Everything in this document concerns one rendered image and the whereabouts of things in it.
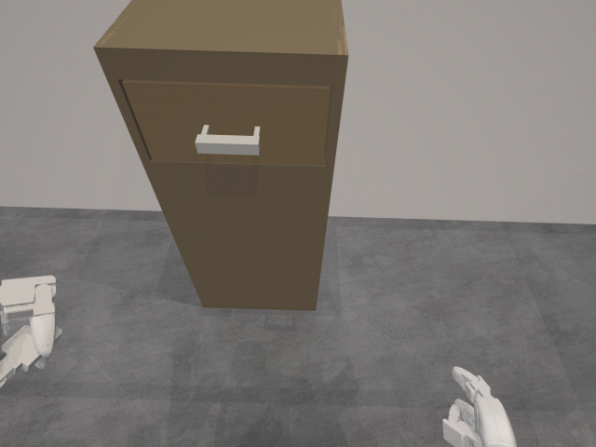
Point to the robot left hand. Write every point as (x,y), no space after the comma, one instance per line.
(27,313)

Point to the handle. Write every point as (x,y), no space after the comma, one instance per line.
(228,144)

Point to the robot right hand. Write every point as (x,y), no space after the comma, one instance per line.
(484,425)

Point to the cabinet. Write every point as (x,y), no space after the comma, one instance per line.
(251,235)

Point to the drawer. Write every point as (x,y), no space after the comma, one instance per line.
(292,119)

